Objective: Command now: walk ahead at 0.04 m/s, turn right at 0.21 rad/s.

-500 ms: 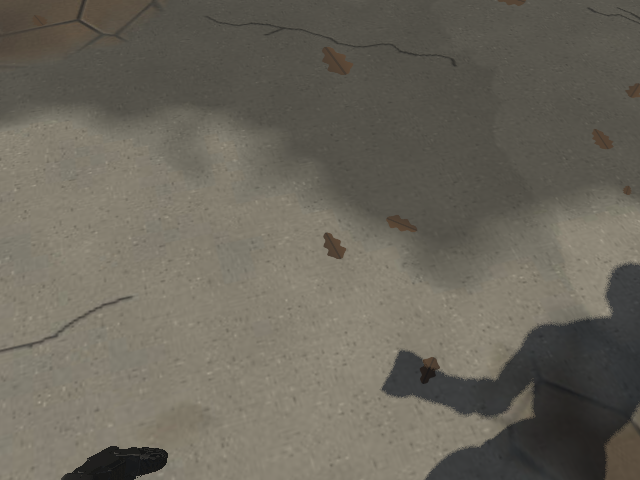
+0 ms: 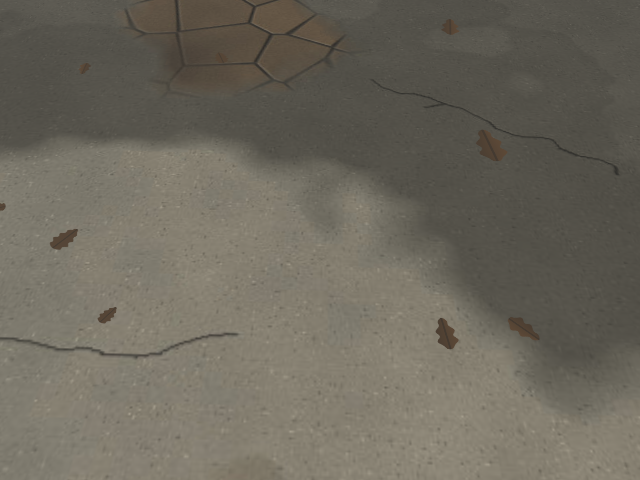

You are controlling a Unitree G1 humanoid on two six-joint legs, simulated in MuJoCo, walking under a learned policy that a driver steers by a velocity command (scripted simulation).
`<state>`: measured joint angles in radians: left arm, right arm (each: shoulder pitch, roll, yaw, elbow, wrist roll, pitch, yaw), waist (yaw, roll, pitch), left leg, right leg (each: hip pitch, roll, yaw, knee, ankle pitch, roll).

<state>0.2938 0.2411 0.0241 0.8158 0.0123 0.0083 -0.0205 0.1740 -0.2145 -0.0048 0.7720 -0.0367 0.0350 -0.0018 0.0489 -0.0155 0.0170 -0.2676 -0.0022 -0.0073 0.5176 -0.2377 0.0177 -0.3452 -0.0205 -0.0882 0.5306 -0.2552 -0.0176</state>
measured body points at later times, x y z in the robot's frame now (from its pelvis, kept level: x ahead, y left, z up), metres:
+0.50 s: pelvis -0.02 -0.03 +0.01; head +0.00 -0.06 +0.46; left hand +0.14 +0.22 -0.09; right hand +0.02 -0.32 -0.12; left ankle +0.01 +0.11 -0.66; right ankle -0.05 -0.09 -0.73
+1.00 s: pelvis -0.02 +0.01 +0.01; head +0.02 +0.02 +0.46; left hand +0.22 +0.20 -0.12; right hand -0.05 -0.28 -0.08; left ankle +0.04 +0.09 -0.73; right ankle -0.12 -0.08 -0.66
